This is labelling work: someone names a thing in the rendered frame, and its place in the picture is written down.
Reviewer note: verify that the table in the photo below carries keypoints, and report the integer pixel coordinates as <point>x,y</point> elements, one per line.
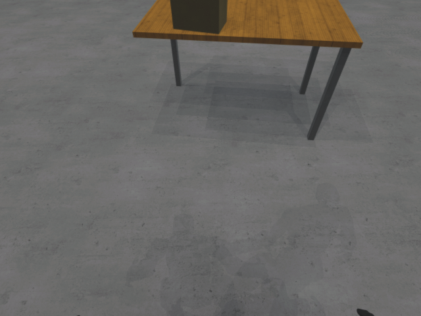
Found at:
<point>316,23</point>

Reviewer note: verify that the carton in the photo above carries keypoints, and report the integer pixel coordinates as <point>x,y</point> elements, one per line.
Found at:
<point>207,16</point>

